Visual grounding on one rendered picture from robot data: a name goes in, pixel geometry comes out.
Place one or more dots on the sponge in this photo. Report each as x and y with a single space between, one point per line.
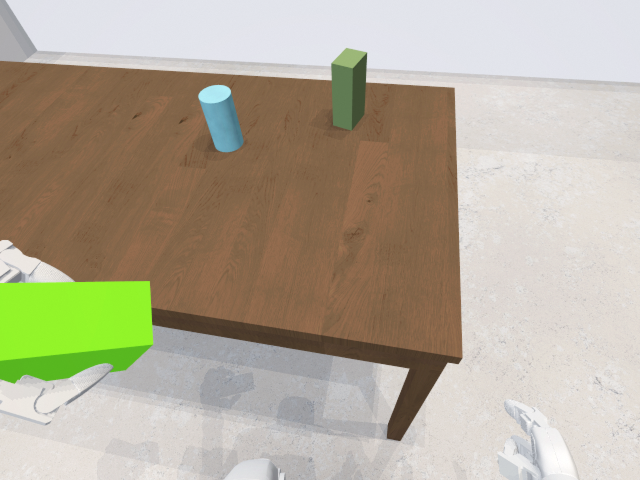
54 330

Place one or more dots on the right robot hand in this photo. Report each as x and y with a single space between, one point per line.
547 453

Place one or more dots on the left robot hand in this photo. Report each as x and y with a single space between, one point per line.
30 398

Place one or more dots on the left robot thigh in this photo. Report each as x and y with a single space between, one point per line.
256 469

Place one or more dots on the table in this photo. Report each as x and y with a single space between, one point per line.
309 236

